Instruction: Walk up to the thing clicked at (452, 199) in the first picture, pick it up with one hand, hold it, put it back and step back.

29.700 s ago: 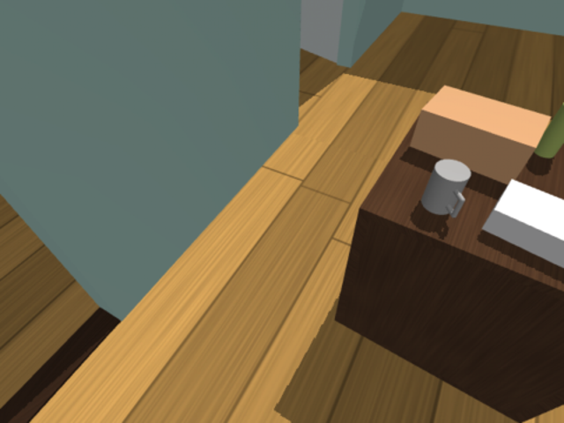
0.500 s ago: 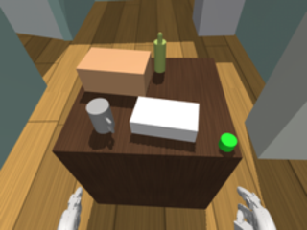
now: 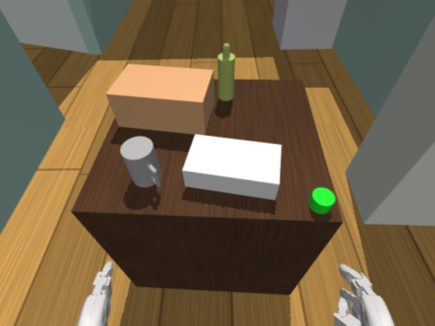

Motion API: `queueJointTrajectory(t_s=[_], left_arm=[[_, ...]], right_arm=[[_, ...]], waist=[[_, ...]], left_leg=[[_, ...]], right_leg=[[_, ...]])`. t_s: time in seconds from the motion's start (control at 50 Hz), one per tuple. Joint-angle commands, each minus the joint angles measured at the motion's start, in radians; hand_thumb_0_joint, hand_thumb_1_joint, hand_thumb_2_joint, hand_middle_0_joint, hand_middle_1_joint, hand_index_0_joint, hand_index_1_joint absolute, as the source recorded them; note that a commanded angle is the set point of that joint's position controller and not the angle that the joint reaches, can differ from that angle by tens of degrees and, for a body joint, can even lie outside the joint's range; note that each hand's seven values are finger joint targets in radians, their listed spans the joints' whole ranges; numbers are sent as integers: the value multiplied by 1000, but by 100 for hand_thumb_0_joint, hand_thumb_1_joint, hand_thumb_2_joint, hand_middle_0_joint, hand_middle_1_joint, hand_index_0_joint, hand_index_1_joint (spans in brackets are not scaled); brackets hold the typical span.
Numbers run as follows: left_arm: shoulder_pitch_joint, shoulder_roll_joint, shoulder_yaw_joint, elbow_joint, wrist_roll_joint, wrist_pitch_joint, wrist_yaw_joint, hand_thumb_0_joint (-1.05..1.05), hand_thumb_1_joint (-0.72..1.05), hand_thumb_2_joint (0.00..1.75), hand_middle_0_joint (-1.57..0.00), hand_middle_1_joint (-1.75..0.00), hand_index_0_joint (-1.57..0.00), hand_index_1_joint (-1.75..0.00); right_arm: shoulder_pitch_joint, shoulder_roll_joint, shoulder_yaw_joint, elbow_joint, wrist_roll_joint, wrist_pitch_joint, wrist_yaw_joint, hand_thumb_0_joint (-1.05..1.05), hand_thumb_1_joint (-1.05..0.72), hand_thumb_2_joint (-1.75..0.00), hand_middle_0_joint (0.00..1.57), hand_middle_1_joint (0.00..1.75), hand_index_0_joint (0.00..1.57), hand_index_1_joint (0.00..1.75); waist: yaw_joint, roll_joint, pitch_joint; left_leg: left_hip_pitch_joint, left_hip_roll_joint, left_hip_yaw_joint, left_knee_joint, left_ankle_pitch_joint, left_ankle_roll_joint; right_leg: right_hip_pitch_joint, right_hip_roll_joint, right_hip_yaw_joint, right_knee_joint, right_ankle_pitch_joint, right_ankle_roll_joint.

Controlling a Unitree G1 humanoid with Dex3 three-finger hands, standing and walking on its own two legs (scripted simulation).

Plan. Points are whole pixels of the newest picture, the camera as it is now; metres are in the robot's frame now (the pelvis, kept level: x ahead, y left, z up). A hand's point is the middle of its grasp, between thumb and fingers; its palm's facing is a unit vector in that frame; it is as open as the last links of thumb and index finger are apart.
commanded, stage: home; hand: left
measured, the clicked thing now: (145, 166) +0.49 +0.21 -0.03
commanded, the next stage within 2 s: stand in 1.52 s
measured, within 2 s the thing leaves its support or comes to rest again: neither
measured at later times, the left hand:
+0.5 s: hand (131, 316) +0.17 +0.18 -0.05, palm faces +0.11 -0.97 -0.23, open 17.5 cm
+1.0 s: hand (131, 318) +0.17 +0.18 -0.05, palm faces +0.11 -0.96 -0.24, open 17.4 cm
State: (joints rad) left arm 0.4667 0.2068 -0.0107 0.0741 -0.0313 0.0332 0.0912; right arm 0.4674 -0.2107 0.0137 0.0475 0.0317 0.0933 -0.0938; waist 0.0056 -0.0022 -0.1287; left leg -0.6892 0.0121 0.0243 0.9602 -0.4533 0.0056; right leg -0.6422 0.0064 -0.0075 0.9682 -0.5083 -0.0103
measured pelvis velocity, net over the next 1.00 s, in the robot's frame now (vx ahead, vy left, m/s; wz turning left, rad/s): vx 0.00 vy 0.00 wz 0.00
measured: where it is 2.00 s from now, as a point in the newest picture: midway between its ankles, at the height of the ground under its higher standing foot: outside the picture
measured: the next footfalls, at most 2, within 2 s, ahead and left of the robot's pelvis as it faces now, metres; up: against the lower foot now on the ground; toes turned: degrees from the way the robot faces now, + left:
none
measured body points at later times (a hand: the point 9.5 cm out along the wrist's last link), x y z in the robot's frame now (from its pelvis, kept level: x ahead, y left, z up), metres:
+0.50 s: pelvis +0.00 +0.00 +0.00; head +0.04 +0.00 +0.45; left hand +0.16 +0.23 -0.03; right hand +0.16 -0.23 -0.03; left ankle +0.01 +0.12 -0.68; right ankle -0.01 -0.11 -0.68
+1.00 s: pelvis +0.00 +0.00 +0.00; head +0.03 +0.00 +0.45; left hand +0.16 +0.23 -0.03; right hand +0.16 -0.23 -0.04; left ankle +0.01 +0.12 -0.68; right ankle -0.01 -0.11 -0.68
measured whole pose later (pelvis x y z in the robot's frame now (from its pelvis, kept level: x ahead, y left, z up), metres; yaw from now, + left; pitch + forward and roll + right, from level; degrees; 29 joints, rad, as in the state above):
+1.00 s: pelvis +0.00 +0.00 +0.00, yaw +0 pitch +10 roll +0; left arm 0.49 0.20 -0.01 0.05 -0.03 0.04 0.11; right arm 0.42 -0.22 0.03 0.14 0.04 0.08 -0.10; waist -0.01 0.00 -0.13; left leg -0.69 0.02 0.02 0.97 -0.46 0.00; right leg -0.63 0.01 -0.01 0.97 -0.51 -0.01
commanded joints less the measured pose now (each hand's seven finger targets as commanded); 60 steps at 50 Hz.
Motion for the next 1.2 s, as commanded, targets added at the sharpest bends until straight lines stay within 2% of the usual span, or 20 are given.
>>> queueJointTrajectory(t_s=[0.0,0.2,0.3,0.32,0.34,0.44,0.52,0.56,0.7,0.76,0.78,0.82,0.84,0.9,0.92,1.0,1.02,1.04,1.06,1.18], left_arm=[[-11,98,51,-202,-1,-51,14,0,-57,4,-5,-5,-5,-5],[2,95,53,-188,0,-49,16,0,-56,5,-5,-5,-5,-5],[-13,90,45,-189,-1,-50,17,0,-55,5,-5,-5,-5,-5],[-16,89,46,-187,2,-49,14,0,-57,4,-5,-5,-5,-5],[-8,97,50,-197,1,-48,16,0,-57,4,-5,-5,-5,-5],[-9,102,60,-194,2,-47,16,0,-56,5,-5,-5,-5,-5],[-13,94,49,-201,1,-48,17,0,-56,4,-5,-5,-5,-5],[-10,96,54,-193,0,-51,18,0,-54,6,-5,-5,-5,-5],[-1,100,59,-193,2,-52,20,0,-55,6,-5,-5,-5,-5],[-25,99,54,-203,0,-54,22,0,-55,5,-5,-5,-5,-5],[-26,101,57,-206,2,-55,22,0,-53,6,-5,-5,-5,-5],[-17,107,57,-199,0,-51,22,0,-55,6,-5,-5,-5,-5],[-14,99,55,-203,2,-51,21,0,-56,5,-5,-5,-5,-5],[-11,100,54,-202,1,-52,21,0,-53,6,-5,-5,-5,-5],[42,125,94,-188,6,-40,39,0,-56,5,-5,-5,-5,-5],[48,74,30,-205,4,-18,47,0,-55,5,-5,-5,-5,-5],[39,83,32,-213,6,-16,49,0,-55,6,-5,-5,-5,-5],[23,124,69,-226,8,-16,58,0,-53,7,-5,-6,-5,-5],[14,103,45,-217,10,-15,56,0,-52,7,-5,-6,-5,-6],[13,113,50,-232,12,11,68,0,-56,5,-5,-5,-5,-5]], right_arm=[[-1,-87,-52,-191,-1,-53,-9,0,-90,-90,20,30,20,30],[-4,-103,-65,-201,-1,-43,-8,0,-90,-90,20,30,20,30],[-6,-90,-51,-193,-1,-36,-7,0,-90,-90,20,30,20,30],[8,-100,-65,-202,-2,-39,-7,0,-90,-90,20,30,20,30],[0,-97,-61,-203,-1,-40,-6,0,-90,-90,20,30,20,30],[-2,-92,-58,-207,-3,-39,-7,0,-90,-90,20,30,20,30],[-29,-105,-69,-214,-2,-39,-8,0,-90,-90,20,30,20,30],[-25,-92,-50,-211,-3,-40,-9,0,-90,-90,20,30,20,30],[-2,-98,-61,-209,-3,-38,-11,0,-90,-90,20,30,20,30],[-9,-104,-67,-207,-3,-39,-13,0,-90,-90,20,30,20,30],[6,-91,-53,-206,-3,-38,-14,0,-90,-90,20,30,20,30],[-23,-95,-53,-215,1,-42,-13,0,-90,-90,20,30,20,30],[6,-95,-59,-212,-3,-41,-14,0,-90,-90,20,30,20,30],[-16,-99,-61,-218,-2,-43,-13,0,-90,-90,20,30,20,30],[-81,-139,-56,56,9,-48,-22,0,-90,-90,20,30,20,30],[-114,-130,-48,33,11,-82,-27,0,-90,-90,20,30,20,30],[-125,-129,-50,65,10,-86,-30,0,-90,-90,20,30,20,30],[-117,-131,-51,100,9,-87,-36,0,-90,-90,20,30,20,30],[-129,-130,-49,123,7,-94,-37,0,-90,-90,20,30,20,30],[-182,-135,-55,180,2,-133,-50,0,-90,-90,20,30,20,30]], waist=[[2,12,-105],[-3,-1,-113],[1,8,-71],[-13,-15,-88],[2,9,-93],[-1,0,-107],[0,10,-79],[1,-1,-67],[2,2,-108],[-8,4,-87],[-6,-12,-116],[3,-5,-71],[-11,-11,-96],[1,8,-83],[-12,-11,-62],[-23,5,-74],[-24,31,-70],[-23,45,-77],[-35,44,-49],[-33,12,-93]], left_leg=[[135,-7,8,-137,219,9],[150,1,1,-127,289,7],[124,-4,4,-141,215,5],[139,1,1,-139,223,6],[136,-3,3,-140,231,5],[137,-3,5,-123,266,7],[124,-2,0,-150,184,4],[110,-6,7,-146,150,7],[127,-3,3,-135,206,7],[124,-3,3,-142,180,6],[127,-4,6,-126,206,10],[110,-8,11,-137,169,10],[127,-5,9,-135,181,10],[123,-6,7,-144,174,7],[126,-2,-19,-132,151,9],[151,3,-21,-134,214,9],[151,2,-16,-130,224,9],[158,3,-15,-130,227,8],[160,7,-16,-137,214,7],[182,5,-26,-137,220,12]], right_leg=[[42,-3,-4,-155,257,0],[54,2,-12,-136,320,2],[26,0,-10,-153,247,0],[29,3,-13,-147,254,2],[34,1,-12,-148,260,1],[50,-3,-7,-142,307,5],[22,1,-10,-151,212,-2],[19,-2,-6,-169,184,0],[30,1,-8,-146,237,-2],[19,1,-8,-152,214,-1],[33,-3,-3,-153,247,2],[19,-5,1,-166,210,2],[19,-1,-1,-159,221,3],[19,0,-6,-159,206,1],[32,17,-15,-172,197,0],[47,18,-19,-163,256,-2],[44,15,-18,-167,266,-3],[46,14,-16,-170,271,-2],[35,17,-20,-173,257,-3],[71,16,-24,-192,265,0]])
